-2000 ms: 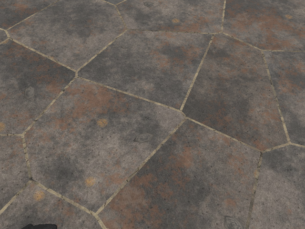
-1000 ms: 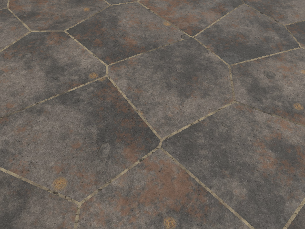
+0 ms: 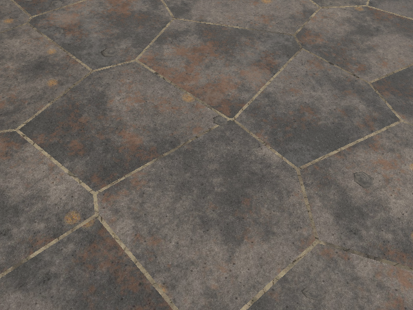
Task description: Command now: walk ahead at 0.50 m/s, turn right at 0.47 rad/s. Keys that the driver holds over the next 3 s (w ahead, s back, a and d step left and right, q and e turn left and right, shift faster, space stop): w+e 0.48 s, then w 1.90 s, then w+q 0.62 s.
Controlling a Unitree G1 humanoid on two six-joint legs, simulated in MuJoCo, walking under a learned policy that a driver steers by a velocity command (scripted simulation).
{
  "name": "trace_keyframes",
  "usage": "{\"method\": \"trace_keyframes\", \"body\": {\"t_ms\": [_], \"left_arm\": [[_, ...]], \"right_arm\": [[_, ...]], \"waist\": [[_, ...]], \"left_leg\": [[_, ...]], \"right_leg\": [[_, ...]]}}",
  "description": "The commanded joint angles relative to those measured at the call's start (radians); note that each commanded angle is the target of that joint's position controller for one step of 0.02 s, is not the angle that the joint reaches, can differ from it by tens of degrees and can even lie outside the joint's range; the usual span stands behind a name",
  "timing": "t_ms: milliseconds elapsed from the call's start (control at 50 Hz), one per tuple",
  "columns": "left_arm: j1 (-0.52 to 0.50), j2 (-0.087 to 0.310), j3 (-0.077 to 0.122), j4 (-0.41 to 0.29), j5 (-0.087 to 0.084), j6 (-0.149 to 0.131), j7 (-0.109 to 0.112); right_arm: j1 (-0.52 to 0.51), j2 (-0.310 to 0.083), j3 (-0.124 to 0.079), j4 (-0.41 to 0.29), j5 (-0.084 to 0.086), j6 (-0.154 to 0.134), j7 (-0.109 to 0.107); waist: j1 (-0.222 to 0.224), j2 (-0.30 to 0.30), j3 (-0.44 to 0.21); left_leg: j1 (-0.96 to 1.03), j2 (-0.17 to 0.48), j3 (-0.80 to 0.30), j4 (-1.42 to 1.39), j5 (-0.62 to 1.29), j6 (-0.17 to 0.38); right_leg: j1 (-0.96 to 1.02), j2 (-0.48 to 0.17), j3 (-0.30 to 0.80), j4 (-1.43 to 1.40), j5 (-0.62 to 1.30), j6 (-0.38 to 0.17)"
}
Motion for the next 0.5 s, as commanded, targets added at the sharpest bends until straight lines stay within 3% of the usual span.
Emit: {"method": "trace_keyframes", "body": {"t_ms": [20,120,200,240,260,280,300,320,340,360,380,400,420,440,460,500], "left_arm": [[0.019,0.028,0.014,-0.069,0.006,0.015,0.002],[-0.124,0.001,0.001,-0.12,0.013,0.002,-0.029],[-0.233,0.004,-0.004,-0.178,0.013,0.004,-0.051],[-0.241,0.021,0.003,-0.2,0.014,0.006,-0.06],[-0.22,0.036,0.011,-0.205,0.014,0.009,-0.062],[-0.163,0.059,0.025,-0.199,0.013,0.012,-0.061],[-0.038,0.096,0.048,-0.17,0.009,0.014,-0.058],[0.135,0.165,0.086,-0.122,0.006,0.02,-0.042],[0.183,0.29,0.114,-0.107,-0.002,0.024,-0.022],[0.172,0.282,0.098,-0.152,0.006,0.003,-0.032],[0.157,0.198,0.072,-0.149,0.014,-0.014,-0.041],[0.114,0.167,0.063,-0.147,0.015,-0.026,-0.041],[0.041,0.131,0.052,-0.158,0.012,-0.029,-0.038],[-0.014,0.098,0.04,-0.175,0.019,-0.03,-0.033],[-0.037,0.088,0.035,-0.19,0.028,-0.029,-0.027],[-0.032,0.1,0.037,-0.191,0.025,-0.034,-0.016]], "right_arm": [[-0.055,-0.125,-0.031,-0.043,-0.006,-0.026,-0.009],[-0.02,-0.167,-0.044,-0.015,0.0,-0.012,-0.027],[0.039,-0.198,-0.057,0.015,0.021,0.013,-0.029],[0.039,-0.217,-0.064,0.021,0.032,0.029,-0.03],[0.029,-0.233,-0.069,0.019,0.037,0.036,-0.032],[0.018,-0.246,-0.073,0.015,0.042,0.045,-0.033],[-0.002,-0.249,-0.073,0.011,0.047,0.053,-0.034],[0.005,-0.226,-0.062,0.006,0.04,0.053,-0.036],[0.075,-0.101,-0.023,-0.04,-0.01,0.038,-0.03],[0.059,-0.084,-0.004,-0.068,0.005,-0.004,-0.018],[-0.074,-0.167,-0.025,-0.093,0.052,-0.032,-0.007],[-0.108,-0.162,-0.022,-0.106,0.058,-0.048,-0.006],[-0.1,-0.159,-0.024,-0.088,0.034,-0.051,-0.014],[-0.084,-0.171,-0.033,-0.077,0.015,-0.044,-0.019],[-0.07,-0.173,-0.036,-0.073,0.011,-0.03,-0.017],[-0.058,-0.145,-0.032,-0.071,0.003,-0.009,-0.015]], "waist": [[0.029,0.134,-0.003],[-0.017,0.1,0.033],[-0.052,0.089,0.069],[-0.037,0.102,0.062],[-0.015,0.118,0.036],[0.023,0.135,-0.008],[0.098,0.128,-0.073],[0.178,0.087,-0.163],[0.112,-0.175,-0.229],[0.097,-0.167,-0.396],[0.145,-0.047,-0.303],[0.118,-0.023,-0.194],[0.07,0.037,-0.129],[0.032,0.025,-0.098],[0.009,0.008,-0.089],[-0.004,0.014,-0.083]], "left_leg": [[0.045,0.28,-0.159,-0.246,0.144,0.152],[0.097,0.257,-0.002,-0.258,0.201,0.129],[0.231,0.299,0.044,-0.221,0.245,0.115],[0.293,0.314,0.067,-0.153,0.401,0.097],[0.311,0.314,0.082,-0.089,0.57,0.086],[0.317,0.309,0.095,0.013,0.738,0.074],[0.284,0.281,0.12,0.19,0.827,0.052],[0.133,0.238,0.135,0.443,0.707,0.01],[-0.287,0.105,0.121,0.819,-0.042,-0.058],[-0.504,-0.038,-0.133,1.014,-0.454,-0.07],[-0.613,0.018,-0.21,1.037,-0.375,-0.043],[-0.626,0.061,-0.201,0.971,-0.283,-0.02],[-0.563,0.103,-0.204,0.884,-0.213,-0.021],[-0.483,0.129,-0.208,0.809,-0.166,-0.027],[-0.425,0.137,-0.21,0.776,-0.138,-0.036],[-0.394,0.132,-0.188,0.695,-0.095,-0.066]], "right_leg": [[-0.104,-0.061,0.057,-0.043,0.113,0.016],[-0.089,-0.04,-0.014,-0.334,0.332,0.01],[-0.118,-0.025,-0.06,-0.455,0.289,-0.022],[-0.095,0.003,-0.095,-0.483,0.204,-0.051],[-0.041,0.033,-0.124,-0.484,0.15,-0.071],[0.046,0.073,-0.156,-0.481,0.098,-0.093],[0.212,0.123,-0.181,-0.523,0.108,-0.124],[0.494,0.147,-0.139,-0.571,0.156,-0.164],[0.827,-0.103,0.31,-0.607,0.123,-0.301],[0.977,-0.248,0.793,-0.803,-0.08,-0.439],[0.931,-0.233,0.699,-0.862,-0.058,-0.371],[0.804,-0.197,0.561,-0.855,0.01,-0.333],[0.658,-0.151,0.445,-0.85,0.11,-0.297],[0.543,-0.116,0.365,-0.864,0.204,-0.28],[0.475,-0.095,0.333,-0.886,0.249,-0.275],[0.411,-0.078,0.27,-0.908,0.353,-0.28]]}}
Next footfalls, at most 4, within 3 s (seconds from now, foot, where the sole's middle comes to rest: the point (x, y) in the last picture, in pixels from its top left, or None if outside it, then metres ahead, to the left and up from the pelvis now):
0.32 right None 0.32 -0.16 -0.78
0.84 left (222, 254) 0.67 -0.06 -0.78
1.36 right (308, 208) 0.86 -0.39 -0.78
1.88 left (268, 136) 1.23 -0.28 -0.78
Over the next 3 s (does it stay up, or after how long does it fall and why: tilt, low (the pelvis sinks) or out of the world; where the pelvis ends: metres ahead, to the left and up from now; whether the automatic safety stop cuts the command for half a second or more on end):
stays up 1.61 -0.53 -0.03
